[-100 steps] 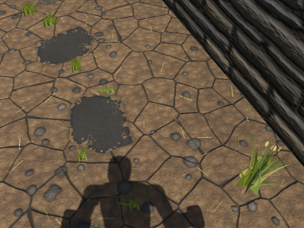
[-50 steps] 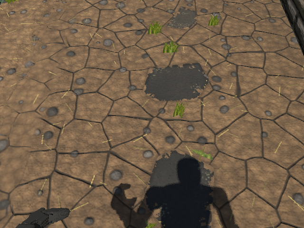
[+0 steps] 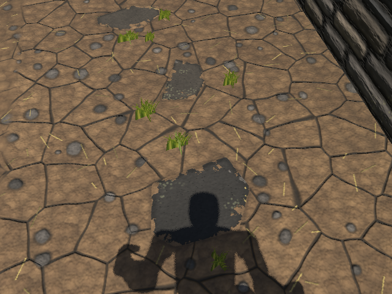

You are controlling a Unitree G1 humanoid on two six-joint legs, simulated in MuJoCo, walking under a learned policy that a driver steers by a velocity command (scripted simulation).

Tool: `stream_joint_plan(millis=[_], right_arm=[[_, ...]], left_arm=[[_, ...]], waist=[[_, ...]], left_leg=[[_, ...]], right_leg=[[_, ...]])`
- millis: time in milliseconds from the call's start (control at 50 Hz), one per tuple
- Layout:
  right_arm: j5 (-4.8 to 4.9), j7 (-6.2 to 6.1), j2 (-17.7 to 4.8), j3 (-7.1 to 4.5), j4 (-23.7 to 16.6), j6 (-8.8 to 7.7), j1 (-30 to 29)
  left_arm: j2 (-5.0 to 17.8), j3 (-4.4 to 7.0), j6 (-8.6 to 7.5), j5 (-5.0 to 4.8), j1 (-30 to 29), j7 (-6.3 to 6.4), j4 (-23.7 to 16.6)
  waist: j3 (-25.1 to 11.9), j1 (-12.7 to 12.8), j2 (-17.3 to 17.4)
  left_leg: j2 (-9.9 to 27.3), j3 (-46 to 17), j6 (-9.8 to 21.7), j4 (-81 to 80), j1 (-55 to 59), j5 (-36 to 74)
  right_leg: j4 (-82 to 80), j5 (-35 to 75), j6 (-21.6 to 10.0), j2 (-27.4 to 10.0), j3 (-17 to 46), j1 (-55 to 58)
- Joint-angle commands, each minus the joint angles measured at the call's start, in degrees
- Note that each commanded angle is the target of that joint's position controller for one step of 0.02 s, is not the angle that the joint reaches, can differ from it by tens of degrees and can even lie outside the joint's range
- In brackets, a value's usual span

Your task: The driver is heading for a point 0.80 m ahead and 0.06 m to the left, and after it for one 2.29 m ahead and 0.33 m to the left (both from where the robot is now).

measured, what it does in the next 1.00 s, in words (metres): walks ahead: left foot, then right foot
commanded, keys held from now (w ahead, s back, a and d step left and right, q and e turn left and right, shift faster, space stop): w+e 0.16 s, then w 0.12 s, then w+q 0.72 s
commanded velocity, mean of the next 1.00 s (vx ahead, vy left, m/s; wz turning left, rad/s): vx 0.50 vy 0.00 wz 0.07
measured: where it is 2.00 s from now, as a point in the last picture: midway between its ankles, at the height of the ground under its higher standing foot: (157, 143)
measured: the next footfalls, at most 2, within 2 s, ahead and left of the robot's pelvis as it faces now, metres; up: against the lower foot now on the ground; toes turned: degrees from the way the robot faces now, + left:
left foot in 0.40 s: +0.43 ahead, +0.12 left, +0.00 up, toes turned -9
right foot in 0.90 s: +0.68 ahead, -0.10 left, +0.00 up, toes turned +10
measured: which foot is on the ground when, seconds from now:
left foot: up 0.00-0.38, down 0.40-0.92, up 0.94-1.00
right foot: down 0.00-0.42, up 0.44-0.88, down 0.90-1.00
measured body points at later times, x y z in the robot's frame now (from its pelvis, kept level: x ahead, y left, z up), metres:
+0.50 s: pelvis +0.30 +0.05 +0.01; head +0.32 +0.05 +0.46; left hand +0.41 +0.32 -0.11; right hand +0.43 -0.24 -0.08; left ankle +0.39 +0.12 -0.72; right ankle +0.13 -0.06 -0.64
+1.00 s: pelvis +0.57 +0.00 +0.01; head +0.59 +0.00 +0.46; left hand +0.74 +0.27 -0.05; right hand +0.65 -0.28 -0.11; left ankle +0.43 +0.11 -0.65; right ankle +0.64 -0.10 -0.72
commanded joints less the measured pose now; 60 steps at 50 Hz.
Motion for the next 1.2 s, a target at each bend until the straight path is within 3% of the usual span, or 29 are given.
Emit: stream_joint_plan(millis=[20, 60, 100, 160, 220, 280, 340, 380, 400, 420, 440, 460, 480, 500, 520, 540, 600, 720, 820, 880, 900, 920, 940, 960, 980, 1000, 1020, 1080, 1200], right_arm=[[-0.13, 0.08, -7.39, -1.11, -7.94, -4.17, -5.23], [-1.52, -0.01, -8.06, -1.76, -7.32, -2.92, -3.27], [-2.05, -0.01, -6.40, -1.44, -7.47, -1.73, -3.02], [-2.19, -0.07, -4.07, -0.47, -9.41, -1.18, -9.07], [-1.60, 0.89, -2.49, 0.47, -10.10, -1.72, -14.64], [-0.80, 1.87, -3.89, 0.24, -11.07, -2.45, -17.86], [-0.66, 2.49, -5.71, -0.33, -11.22, -2.81, -16.91], [-0.67, 2.42, -6.94, -1.02, -10.10, -2.88, -12.07], [-0.97, 2.21, -8.77, -2.02, -8.14, -2.94, -5.32], [-1.48, 2.26, -11.94, -2.71, -7.10, -2.96, 3.18], [-1.24, 2.84, -15.98, -3.91, -5.32, -2.39, 7.30], [0.57, 3.28, -10.67, -2.53, -5.45, -2.20, 7.39], [0.30, 3.05, -7.93, -1.70, -6.27, -1.89, 3.80], [-0.63, 2.85, -7.61, -1.47, -7.01, -1.46, 1.68], [-0.85, 2.67, -7.01, -1.25, -7.21, -1.17, 0.32], [-1.20, 2.34, -6.25, -0.92, -7.45, -1.16, -0.22], [-0.50, 1.50, -6.53, -1.07, -7.26, -0.90, 0.42], [0.18, -0.39, -9.02, -2.07, -5.55, 0.45, 4.60], [0.60, -0.92, -8.65, -2.22, -4.57, 1.72, 7.69], [0.44, -0.94, -7.76, -2.21, -5.41, 2.21, 5.48], [-0.09, -0.66, -5.39, -1.37, -6.41, 2.04, 4.43], [-0.04, -0.67, -1.85, -0.29, -7.70, 1.64, 8.18], [0.78, -0.75, -2.45, 0.20, -8.78, 1.30, 12.41], [1.21, -0.75, -7.46, -1.03, -7.67, 1.46, 9.88], [0.73, -0.65, -8.62, -1.45, -8.27, 1.81, 5.03], [0.16, -0.52, -7.86, -1.51, -8.84, 1.97, 2.71], [-0.16, -0.31, -7.19, -1.74, -9.25, 2.17, 1.63], [0.34, 0.44, -4.01, -1.19, -10.30, 2.95, 1.05], [0.09, 1.85, -2.56, -0.25, -12.79, 2.24, -6.27]], left_arm=[[8.45, 2.57, -1.45, 0.03, 8.61, 0.54, -1.50], [6.14, 1.75, -1.55, 1.03, 4.77, 1.02, -3.16], [6.97, 2.01, -1.82, 0.74, 5.10, 1.59, -2.87], [8.78, 2.52, -1.60, 0.37, 7.49, 2.79, -1.80], [8.24, 2.21, -1.18, 0.27, 9.91, 3.28, -0.60], [8.17, 2.03, -1.13, 0.08, 13.29, 3.18, 1.35], [8.67, 2.14, -0.91, 0.52, 13.86, 3.19, 2.44], [8.70, 2.10, -0.57, 0.61, 12.55, 3.20, 2.65], [7.42, 1.58, -0.43, 0.97, 12.45, 3.25, 2.55], [5.42, 0.53, -0.41, 2.09, 14.29, 3.56, 1.48], [1.77, -0.50, -1.37, 1.18, 21.08, 3.31, 0.86], [6.00, -0.12, -2.16, 0.80, 17.41, 3.10, 0.61], [8.48, 0.60, -2.79, -0.07, 10.13, 2.78, -0.88], [7.53, 0.25, -3.38, 0.42, 6.05, 2.75, -1.85], [6.84, 0.32, -3.88, 1.47, 4.33, 2.69, -2.56], [6.30, 0.46, -4.03, 2.11, 4.82, 2.68, -2.71], [4.39, 0.11, -3.57, 2.37, 5.32, 2.73, -2.79], [2.03, -0.92, -3.78, 1.68, -5.99, 2.43, -4.96], [3.84, -0.17, -4.88, 0.87, -10.81, 1.52, -6.16], [6.31, 1.34, -5.46, 0.82, -3.36, 1.92, -4.29], [8.41, 2.21, -5.62, 1.57, 3.70, 2.40, -3.29], [12.75, 3.34, -5.22, 2.42, 11.58, 2.87, -2.39], [12.30, 3.41, -4.32, 1.46, 14.24, 2.32, -0.57], [7.59, 2.24, -4.07, 0.89, 11.38, 2.29, -1.28], [5.47, 1.60, -3.74, 1.05, 9.02, 2.42, -1.49], [4.44, 1.15, -3.59, 1.42, 6.69, 2.34, -1.12], [3.26, 0.75, -3.64, 1.74, 5.21, 2.34, -0.67], [3.73, 1.03, -4.29, 1.64, 4.29, 2.25, 0.74], [7.36, 1.97, -4.13, 1.41, 5.07, 2.52, 3.46]], waist=[[-9.49, 3.93, 0.50], [-7.55, 0.56, -1.61], [-7.04, -0.08, -1.39], [-4.91, 1.68, -1.94], [-4.60, 4.80, -4.09], [-3.70, 6.45, -4.59], [-2.86, 5.59, -6.03], [-4.08, 2.52, -6.47], [-8.92, -0.51, -4.68], [-17.80, -2.92, 1.82], [-22.62, -0.43, 18.89], [-20.04, -2.35, 14.20], [-11.62, -3.22, 8.31], [-7.99, -2.77, 3.24], [-5.16, -1.58, 1.71], [-5.67, -0.10, 3.16], [-6.33, 1.15, 5.57], [-4.00, -2.20, 5.41], [-3.90, -2.85, 6.18], [-6.36, 1.94, 7.57], [-12.34, 5.47, 5.61], [-21.09, 6.46, -4.90], [-23.62, 4.81, -18.36], [-15.41, 5.34, -10.62], [-9.22, 5.60, -5.92], [-5.45, 4.45, -3.46], [-3.71, 3.32, -4.10], [-2.72, 1.89, -5.66], [-2.00, 3.53, -2.60]], left_leg=[[2.17, -7.16, 1.38, 5.97, -31.09, 6.15], [3.98, -7.41, 0.34, 0.63, -23.66, 10.02], [3.71, -6.09, -1.52, -3.83, -21.76, 11.75], [2.01, -4.92, -3.47, -15.90, -21.61, 21.25], [-0.37, -3.72, -3.51, -29.06, -16.75, 33.23], [-0.78, -4.67, -2.11, -33.82, -16.26, 34.96], [-0.44, -4.47, 1.15, -35.84, -18.01, 28.77], [-2.16, -2.00, 4.12, -37.91, -12.44, 24.65], [-2.57, -1.92, 6.27, -38.02, -3.10, 26.18], [5.76, -13.24, 10.89, -36.12, 12.64, 29.24], [16.28, -40.33, 20.47, -43.60, 30.03, 15.67], [16.47, -48.77, 19.57, -49.48, 30.83, 1.29], [14.70, -41.24, 16.93, -50.11, 24.10, 1.48], [12.24, -35.46, 15.87, -50.47, 17.78, 7.37], [10.30, -31.57, 15.84, -51.13, 13.09, 13.99], [8.29, -28.56, 15.29, -51.78, 10.77, 19.14], [6.23, -24.00, 16.11, -53.04, 7.36, 27.61], [3.03, -19.36, 13.45, -52.84, 0.89, 27.21], [4.45, -24.93, 11.92, -47.98, 4.16, 23.96], [3.03, -26.18, 9.57, -40.69, 4.03, 28.36], [0.37, -23.27, 7.81, -30.33, -0.19, 27.78], [-6.53, -15.75, 4.10, -12.39, -14.84, 13.53], [-7.08, -12.16, 2.77, 0.11, -27.93, -6.69], [-3.20, -12.92, 2.19, 5.56, -32.29, -2.99], [-1.46, -10.98, 1.76, 6.57, -32.43, 1.82], [0.09, -10.01, 1.39, 4.95, -31.10, 5.28], [1.68, -9.92, 1.30, 2.96, -29.65, 7.63], [3.57, -8.14, 0.63, 0.10, -27.25, 11.33], [3.59, -5.70, 0.21, -16.79, -26.85, 26.97]], right_leg=[[-20.39, 2.55, -12.04, -16.55, 30.56, 31.04], [-22.51, 11.20, -11.12, -13.53, 24.69, 21.09], [-23.53, 17.14, -11.55, -12.40, 21.28, 16.56], [-23.66, 16.94, -9.59, -9.49, 16.88, 12.64], [-23.13, 10.51, -6.76, -7.77, 14.14, 11.58], [-21.28, 6.73, -6.40, -10.77, 17.24, 15.58], [-18.36, 10.04, -5.43, -14.94, 19.38, 22.75], [-12.97, 23.17, -3.83, -14.45, 17.48, 25.27], [-3.73, 30.99, -2.42, -11.32, 14.19, 24.71], [12.36, 21.40, -0.26, -7.46, 10.72, 16.42], [31.78, -11.64, 4.92, 1.71, 5.94, -5.51], [36.73, -19.41, 4.75, -0.38, 10.32, -14.38], [36.97, -14.50, 4.28, -3.07, 10.21, -17.58], [34.75, -11.05, 4.11, -4.67, 8.97, -16.59], [30.39, -8.57, 4.50, -6.12, 8.52, -15.85], [26.77, -6.43, 4.86, -7.26, 8.59, -12.66], [19.02, -5.70, 7.30, -6.94, 6.76, -9.74], [-1.54, 11.75, 9.97, -3.87, 6.13, -4.34], [-9.13, 11.75, 8.74, -1.86, 7.60, 0.79], [-13.70, 8.66, 5.41, -2.52, 6.66, 12.34], [-12.32, 7.60, 2.43, -7.84, 10.46, 24.59], [-12.16, 2.05, -3.74, -19.72, 26.54, 44.21], [-17.38, -10.78, -9.04, -27.96, 46.12, 49.27], [-19.46, -17.76, -7.52, -26.28, 43.02, 42.47], [-20.24, -13.84, -5.53, -23.65, 34.26, 35.48], [-21.96, -7.40, -4.74, -21.17, 28.06, 29.15], [-23.34, -2.49, -4.23, -19.34, 23.44, 25.22], [-27.07, 5.12, -4.60, -17.40, 14.48, 19.92], [-28.40, 16.31, -4.07, -16.14, 1.82, 21.63]])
